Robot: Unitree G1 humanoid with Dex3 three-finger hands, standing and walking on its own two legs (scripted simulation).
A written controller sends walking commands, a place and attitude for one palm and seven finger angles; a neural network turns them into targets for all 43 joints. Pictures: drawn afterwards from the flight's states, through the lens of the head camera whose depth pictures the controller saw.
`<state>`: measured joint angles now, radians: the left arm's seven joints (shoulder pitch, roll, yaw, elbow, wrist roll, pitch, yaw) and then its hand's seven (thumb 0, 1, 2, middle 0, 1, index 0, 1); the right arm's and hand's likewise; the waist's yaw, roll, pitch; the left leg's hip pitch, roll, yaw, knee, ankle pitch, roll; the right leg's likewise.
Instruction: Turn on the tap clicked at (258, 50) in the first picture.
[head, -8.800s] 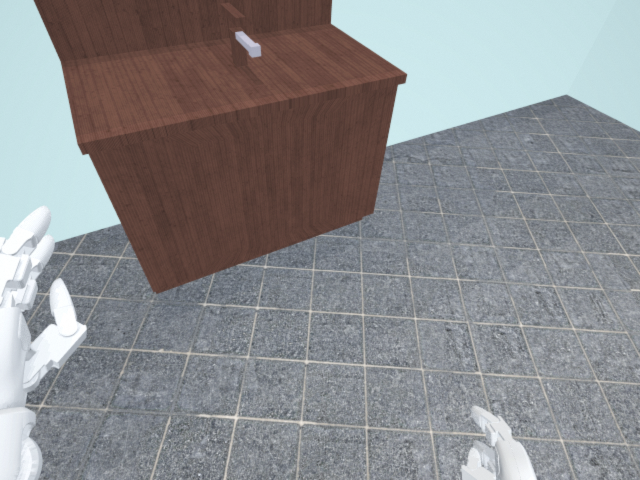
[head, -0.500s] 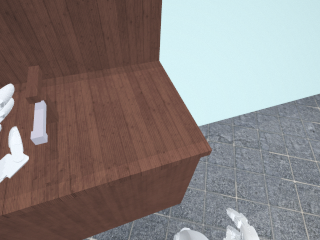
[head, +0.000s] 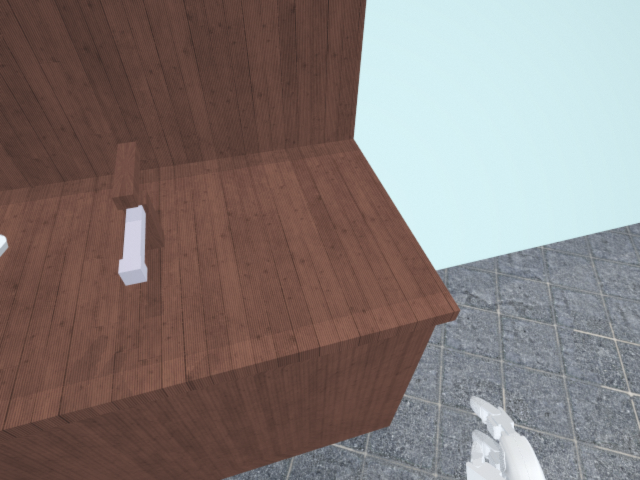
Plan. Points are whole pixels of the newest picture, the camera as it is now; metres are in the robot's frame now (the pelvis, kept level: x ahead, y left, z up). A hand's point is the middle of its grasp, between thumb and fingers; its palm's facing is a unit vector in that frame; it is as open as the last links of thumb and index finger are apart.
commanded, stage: come to a stop and stand still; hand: left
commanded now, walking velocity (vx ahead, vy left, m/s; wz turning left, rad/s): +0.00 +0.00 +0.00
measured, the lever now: (133, 270) +0.35 +0.30 +0.05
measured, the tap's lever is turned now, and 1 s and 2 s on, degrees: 0 0 0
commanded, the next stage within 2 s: look again from close up in 1.32 s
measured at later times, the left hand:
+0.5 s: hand (1, 274) +0.24 +0.32 +0.19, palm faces +0.48 -0.79 -0.38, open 7.4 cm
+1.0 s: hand (33, 298) +0.22 +0.29 +0.18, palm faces +0.47 -0.81 -0.36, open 7.4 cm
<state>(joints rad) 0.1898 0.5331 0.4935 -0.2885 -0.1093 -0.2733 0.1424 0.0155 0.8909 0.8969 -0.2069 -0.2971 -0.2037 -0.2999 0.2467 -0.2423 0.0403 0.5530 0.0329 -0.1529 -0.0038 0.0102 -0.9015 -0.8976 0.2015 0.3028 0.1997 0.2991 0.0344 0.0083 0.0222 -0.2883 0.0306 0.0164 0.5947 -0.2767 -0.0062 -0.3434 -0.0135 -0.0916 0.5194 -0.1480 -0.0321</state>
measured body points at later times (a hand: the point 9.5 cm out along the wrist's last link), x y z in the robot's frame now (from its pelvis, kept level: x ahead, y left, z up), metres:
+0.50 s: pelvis +0.03 +0.04 +0.01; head +0.07 +0.06 +0.45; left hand +0.20 +0.36 +0.21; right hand +0.24 -0.15 -0.07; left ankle +0.03 +0.13 -0.73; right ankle +0.09 -0.10 -0.73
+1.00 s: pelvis +0.03 +0.02 +0.01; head +0.06 +0.02 +0.46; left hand +0.19 +0.33 +0.19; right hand +0.23 -0.20 -0.07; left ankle +0.03 +0.13 -0.73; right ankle +0.09 -0.10 -0.73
